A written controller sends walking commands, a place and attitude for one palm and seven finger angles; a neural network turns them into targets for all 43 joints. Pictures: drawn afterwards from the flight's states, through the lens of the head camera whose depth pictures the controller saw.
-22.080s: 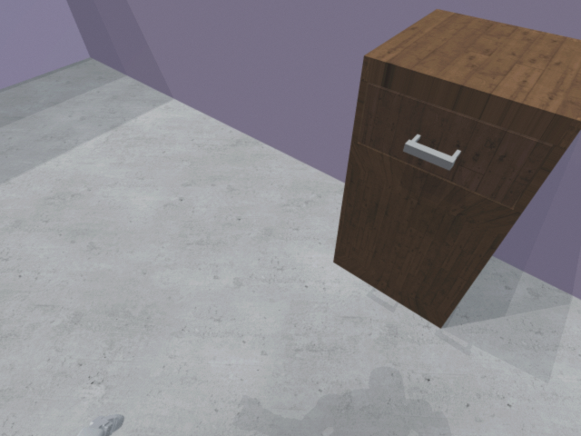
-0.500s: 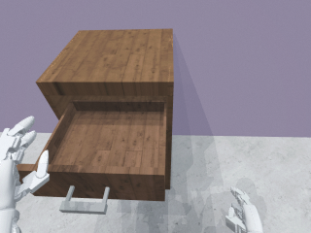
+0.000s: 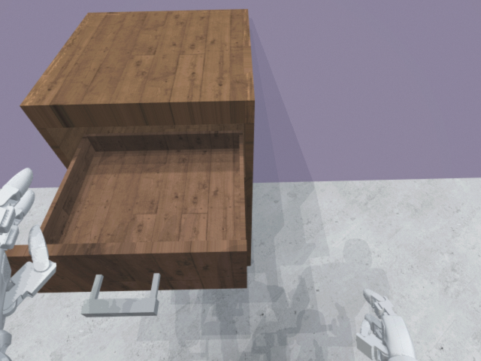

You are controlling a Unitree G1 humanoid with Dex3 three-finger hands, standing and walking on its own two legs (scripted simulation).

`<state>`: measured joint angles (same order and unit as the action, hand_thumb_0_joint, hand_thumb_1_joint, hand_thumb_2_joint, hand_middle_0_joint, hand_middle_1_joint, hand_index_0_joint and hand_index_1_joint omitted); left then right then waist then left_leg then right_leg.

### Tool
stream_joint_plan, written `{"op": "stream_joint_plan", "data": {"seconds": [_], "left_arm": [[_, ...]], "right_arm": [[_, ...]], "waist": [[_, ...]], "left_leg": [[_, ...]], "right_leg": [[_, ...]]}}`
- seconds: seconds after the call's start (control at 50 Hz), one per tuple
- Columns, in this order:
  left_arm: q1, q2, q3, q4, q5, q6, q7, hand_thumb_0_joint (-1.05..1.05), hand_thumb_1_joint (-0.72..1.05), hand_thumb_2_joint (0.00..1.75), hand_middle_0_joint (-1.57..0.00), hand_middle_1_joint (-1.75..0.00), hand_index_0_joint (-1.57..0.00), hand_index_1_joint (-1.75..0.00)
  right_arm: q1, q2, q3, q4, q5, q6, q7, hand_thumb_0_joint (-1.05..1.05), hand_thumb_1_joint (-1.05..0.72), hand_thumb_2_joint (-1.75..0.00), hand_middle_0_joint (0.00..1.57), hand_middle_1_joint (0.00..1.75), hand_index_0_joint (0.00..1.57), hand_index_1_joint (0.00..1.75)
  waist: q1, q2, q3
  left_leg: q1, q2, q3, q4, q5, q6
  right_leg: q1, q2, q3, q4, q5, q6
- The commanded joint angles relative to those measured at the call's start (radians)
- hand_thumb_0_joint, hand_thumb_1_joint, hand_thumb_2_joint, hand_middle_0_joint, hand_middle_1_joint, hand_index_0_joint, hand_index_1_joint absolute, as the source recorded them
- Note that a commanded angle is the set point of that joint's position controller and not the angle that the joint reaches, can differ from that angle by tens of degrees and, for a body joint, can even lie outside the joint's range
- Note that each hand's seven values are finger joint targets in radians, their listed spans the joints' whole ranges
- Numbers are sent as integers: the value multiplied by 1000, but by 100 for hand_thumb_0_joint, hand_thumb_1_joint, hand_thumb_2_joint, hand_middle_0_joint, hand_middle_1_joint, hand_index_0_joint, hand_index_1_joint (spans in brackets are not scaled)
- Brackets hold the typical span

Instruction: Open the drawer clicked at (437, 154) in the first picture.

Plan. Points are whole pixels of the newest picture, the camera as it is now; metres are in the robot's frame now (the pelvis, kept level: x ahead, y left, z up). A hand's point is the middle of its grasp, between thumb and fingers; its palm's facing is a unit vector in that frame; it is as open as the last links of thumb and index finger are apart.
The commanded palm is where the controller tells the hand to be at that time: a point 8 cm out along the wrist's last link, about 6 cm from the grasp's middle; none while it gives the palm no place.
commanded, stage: step back with the hand held close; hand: left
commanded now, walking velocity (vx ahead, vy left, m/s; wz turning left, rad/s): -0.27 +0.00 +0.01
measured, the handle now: (124, 293) +0.23 +0.23 -0.05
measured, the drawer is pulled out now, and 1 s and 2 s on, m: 0.30 0.30 0.30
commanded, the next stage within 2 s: stop stepping back and stand still in 0.96 s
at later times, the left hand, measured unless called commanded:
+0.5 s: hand (23, 349) +0.12 +0.22 +0.16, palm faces +0.41 -0.80 -0.43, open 7.4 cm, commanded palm +0.05 +0.27 +0.18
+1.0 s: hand out of the picture +0.00 +0.18 +0.17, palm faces +0.36 -0.80 -0.48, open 7.4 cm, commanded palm -0.08 +0.24 +0.18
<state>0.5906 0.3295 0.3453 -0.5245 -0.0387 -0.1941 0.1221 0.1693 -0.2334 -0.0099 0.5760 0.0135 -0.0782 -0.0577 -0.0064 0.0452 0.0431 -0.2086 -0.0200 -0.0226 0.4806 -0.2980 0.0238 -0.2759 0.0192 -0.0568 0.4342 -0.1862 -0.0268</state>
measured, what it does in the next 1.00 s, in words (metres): walks backwards: right foot, then left foot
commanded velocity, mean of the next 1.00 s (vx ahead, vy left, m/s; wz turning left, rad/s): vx -0.33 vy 0.00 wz -0.02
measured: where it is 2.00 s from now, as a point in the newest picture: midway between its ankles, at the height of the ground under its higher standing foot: outside the picture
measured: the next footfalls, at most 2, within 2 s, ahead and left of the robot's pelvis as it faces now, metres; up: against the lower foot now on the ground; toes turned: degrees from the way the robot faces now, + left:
right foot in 0.40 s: -0.02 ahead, -0.11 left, +0.00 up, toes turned -1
left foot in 0.70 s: -0.11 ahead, +0.13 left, +0.00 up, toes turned +4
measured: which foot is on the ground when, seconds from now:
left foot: down 0.00-0.46, up 0.48-0.68, down 0.70-0.94, up 0.96-1.00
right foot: down 0.00-0.26, up 0.28-0.38, down 0.40-0.74, up 0.76-0.84, down 0.86-1.00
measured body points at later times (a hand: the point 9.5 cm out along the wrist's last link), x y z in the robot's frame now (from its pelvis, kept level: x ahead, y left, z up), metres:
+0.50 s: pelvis -0.07 -0.02 -0.01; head -0.04 -0.03 +0.44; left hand +0.09 +0.26 +0.18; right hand +0.11 -0.23 -0.10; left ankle -0.04 +0.10 -0.73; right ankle -0.06 -0.11 -0.74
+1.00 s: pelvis -0.20 -0.05 -0.01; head -0.16 -0.06 +0.44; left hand -0.03 +0.22 +0.19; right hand +0.00 -0.26 -0.10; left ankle -0.19 +0.11 -0.71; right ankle -0.15 -0.12 -0.74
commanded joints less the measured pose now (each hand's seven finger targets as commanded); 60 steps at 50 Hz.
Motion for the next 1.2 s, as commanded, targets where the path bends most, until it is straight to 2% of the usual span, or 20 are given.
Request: {"op": "stream_joint_plan", "data": {"seconds": [0.0, 0.12, 0.28, 0.36, 0.42, 0.44, 0.48, 0.62, 0.66, 0.7, 0.74, 0.8, 0.88, 0.9, 0.92, 0.94, 0.98, 1.04, 1.12, 1.18], "left_arm": [[78, 212, 161, -267, 0, -70, 33, 0, 90, 90, -20, -30, -20, -30], [113, 219, 183, -320, -9, -75, 41, 0, 90, 90, -20, -30, -20, -30], [84, 165, 146, -302, 18, -78, 73, 0, 90, 90, -20, -30, -20, -30], [69, 139, 107, -285, 6, -68, 75, 0, 90, 90, -20, -30, -20, -30], [20, 154, 99, -281, 5, -62, 75, 0, 90, 90, -20, -30, -20, -30], [0, 170, 111, -253, -8, -59, 56, 0, 90, 90, -20, -30, -20, -30], [26, 187, 126, -229, -12, -68, 42, 0, 90, 90, -20, -30, -20, -30], [70, 209, 160, -274, 2, -70, 52, 0, 90, 90, -20, -30, -20, -30], [48, 217, 149, -335, 0, -87, 54, 0, 90, 90, -20, -30, -20, -30], [74, 223, 156, -348, 6, -88, 49, 0, 90, 90, -20, -30, -20, -30], [93, 235, 183, -387, -6, -95, 45, 0, 90, 90, -20, -30, -20, -30], [59, 213, 180, -366, -8, -92, 40, 0, 90, 90, -20, -30, -20, -30], [15, 172, 145, -251, -7, -86, 25, 0, 90, 90, -20, -30, -20, -30], [23, 197, 149, -247, 7, -90, 26, 0, 90, 90, -20, -30, -20, -30], [31, 194, 144, -219, -4, -77, 23, 0, 90, 90, -20, -30, -20, -30], [47, 213, 157, -215, -12, -74, 25, 0, 90, 90, -20, -30, -20, -30], [121, 205, 174, -196, -12, -73, 27, 0, 90, 90, -20, -30, -20, -30], [133, 186, 159, -217, -9, -78, 32, 0, 90, 90, -20, -30, -20, -30], [88, 209, 138, -282, 15, -66, 65, 0, 90, 90, -20, -30, -20, -30], [29, 201, 104, -348, 38, -73, 81, 0, 90, 90, -20, -30, -20, -30]], "right_arm": [[-90, -95, -49, -178, 6, -40, -9, 0, -90, -90, 20, 30, 20, 30], [-83, -86, -53, -189, 2, -38, -18, 0, -90, -90, 20, 30, 20, 30], [-47, -87, -49, -163, -57, -84, -34, 0, -90, -90, 20, 30, 20, 30], [-20, -98, -44, -132, -49, -94, -37, 0, -90, -90, 20, 30, 20, 30], [-23, -96, -39, -131, -33, -82, -36, 0, -90, -90, 20, 30, 20, 30], [-44, -95, -50, -136, -4, -81, -22, 0, -90, -90, 20, 30, 20, 30], [-64, -70, -48, -143, 5, -69, -12, 0, -90, -90, 20, 30, 20, 30], [-90, -49, -13, -136, -11, -37, -31, 0, -90, -90, 20, 30, 20, 30], [-81, -77, -39, -133, -15, -53, -31, 0, -90, -90, 20, 30, 20, 30], [-85, -83, -65, -144, -8, -72, -16, 0, -90, -90, 20, 30, 20, 30], [-95, -66, -64, -153, -14, -90, -3, 0, -90, -90, 20, 30, 20, 30], [-92, -74, -63, -127, -15, -102, 1, 0, -90, -90, 20, 30, 20, 30], [-87, -97, -57, -102, -5, -101, 13, 0, -90, -90, 20, 30, 20, 30], [-80, -89, -57, -100, -1, -86, 16, 0, -90, -90, 20, 30, 20, 30], [-89, -67, -71, -123, 16, -79, 20, 0, -90, -90, 20, 30, 20, 30], [-91, -66, -77, -129, 17, -69, 19, 0, -90, -90, 20, 30, 20, 30], [-99, -37, -63, -118, 5, -41, 21, 0, -90, -90, 20, 30, 20, 30], [-122, -16, -26, -140, -6, -7, 0, 0, -90, -90, 20, 30, 20, 30], [-63, -57, -19, -146, -14, -24, -32, 0, -90, -90, 20, 30, 20, 30], [-14, -104, -26, -133, -33, -62, -42, 0, -90, -90, 20, 30, 20, 30]], "waist": [[7, -10, -239], [7, 31, -240], [-3, 161, -120], [-13, 95, -121], [-32, -73, -190], [-26, -177, -222], [-1, -229, -173], [-8, -123, -142], [-4, 24, -174], [6, 172, -239], [9, 244, -267], [8, 157, -154], [2, 50, -79], [-6, -86, -120], [-4, -285, -198], [13, -322, -220], [1, -219, -230], [-6, -209, -229], [-2, -204, -220], [-24, -20, -175]], "left_leg": [[-48, 103, -84, -23, 375, 0], [-113, 127, -115, -19, 447, -14], [-334, 267, -196, -152, 339, 69], [-171, 234, -183, -31, 405, 57], [-139, 109, -96, 175, 291, -2], [-108, 27, -21, 308, 108, -24], [-177, 2, -42, 545, -169, -27], [-85, 38, 49, -42, -16, -16], [-46, 152, -31, -175, 268, 15], [43, 303, -96, -93, 628, 57], [-9, 307, -76, -54, 712, 62], [-149, 327, -59, -61, 534, 67], [-170, 266, -33, 54, 358, 29], [-175, 176, 44, 186, 257, -13], [-222, 34, 83, 383, -139, -50], [-231, -13, 0, 602, -225, -43], [-251, 17, -39, 699, -145, -61], [-191, 13, 21, 516, -149, -68], [-37, -1, 75, 177, -222, 2], [37, 56, 31, -207, -111, 39]], "right_leg": [[174, -146, 108, 34, 334, -19], [165, -125, 84, 121, 329, -19], [120, -33, 52, 344, -199, 24], [57, -50, 53, 120, -110, 17], [85, -192, 227, -17, 379, -65], [39, -311, 341, -76, 426, -113], [-9, -398, 355, -124, 303, -171], [67, -232, 173, -42, 290, -53], [106, -141, 105, 97, 285, 21], [7, -76, 54, 242, 44, 42], [-4, -77, 38, 305, -64, 37], [11, -58, 47, 305, -159, 36], [42, -85, 29, 55, 103, 46], [69, -174, 132, -26, 444, 16], [68, -320, 327, -91, 545, -39], [14, -392, 396, -153, 428, -46], [-18, -343, 318, -175, 65, -51], [-16, -256, 207, -156, 70, -69], [-28, -250, 257, -226, -308, -57], [-11, -158, 198, -84, -310, -14]]}}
